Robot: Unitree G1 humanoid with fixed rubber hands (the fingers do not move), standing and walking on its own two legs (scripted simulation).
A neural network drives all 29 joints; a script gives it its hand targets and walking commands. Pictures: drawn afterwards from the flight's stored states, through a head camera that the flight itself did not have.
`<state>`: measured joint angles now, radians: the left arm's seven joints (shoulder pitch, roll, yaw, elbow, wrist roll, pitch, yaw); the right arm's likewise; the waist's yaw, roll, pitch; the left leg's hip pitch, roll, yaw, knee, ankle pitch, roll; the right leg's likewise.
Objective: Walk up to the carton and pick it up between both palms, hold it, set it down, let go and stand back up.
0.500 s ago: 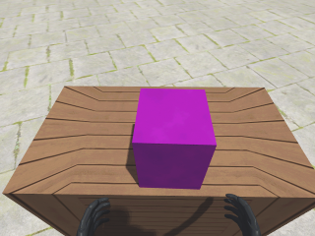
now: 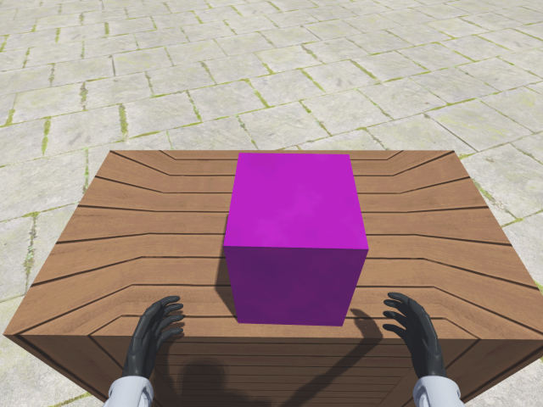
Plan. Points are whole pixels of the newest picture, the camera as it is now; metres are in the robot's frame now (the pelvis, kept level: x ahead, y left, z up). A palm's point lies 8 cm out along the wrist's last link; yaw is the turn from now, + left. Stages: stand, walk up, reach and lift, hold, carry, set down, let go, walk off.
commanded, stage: reach and lift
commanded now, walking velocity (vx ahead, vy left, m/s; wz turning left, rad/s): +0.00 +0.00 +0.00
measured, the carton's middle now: (291, 241) +0.43 -0.01 -0.02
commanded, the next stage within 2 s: none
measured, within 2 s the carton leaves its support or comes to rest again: neither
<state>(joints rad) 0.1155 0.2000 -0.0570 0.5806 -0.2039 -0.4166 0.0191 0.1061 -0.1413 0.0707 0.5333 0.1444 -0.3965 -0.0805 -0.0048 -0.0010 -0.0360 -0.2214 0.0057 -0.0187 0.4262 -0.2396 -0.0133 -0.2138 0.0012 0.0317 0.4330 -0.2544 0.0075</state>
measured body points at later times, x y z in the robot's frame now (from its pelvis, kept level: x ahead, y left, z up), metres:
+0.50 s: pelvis -0.01 +0.00 +0.00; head -0.01 -0.01 +0.46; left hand +0.31 +0.20 +0.02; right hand +0.31 -0.19 +0.02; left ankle -0.01 +0.13 -0.74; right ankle -0.02 -0.12 -0.74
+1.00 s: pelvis -0.03 +0.00 +0.00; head -0.02 +0.00 +0.45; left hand +0.39 +0.18 +0.10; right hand +0.39 -0.18 +0.10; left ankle -0.01 +0.13 -0.74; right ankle -0.02 -0.12 -0.74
